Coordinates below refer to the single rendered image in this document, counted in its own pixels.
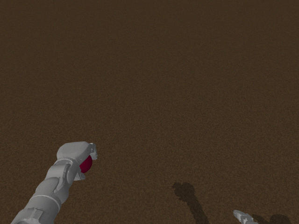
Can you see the left robot arm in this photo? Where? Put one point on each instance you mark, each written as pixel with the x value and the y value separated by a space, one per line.
pixel 50 194

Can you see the right robot hand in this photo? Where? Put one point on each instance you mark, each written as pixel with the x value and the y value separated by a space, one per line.
pixel 243 218

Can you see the ball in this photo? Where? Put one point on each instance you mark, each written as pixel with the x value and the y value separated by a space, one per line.
pixel 86 165

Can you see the left robot hand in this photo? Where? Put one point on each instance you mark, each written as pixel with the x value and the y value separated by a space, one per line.
pixel 79 151

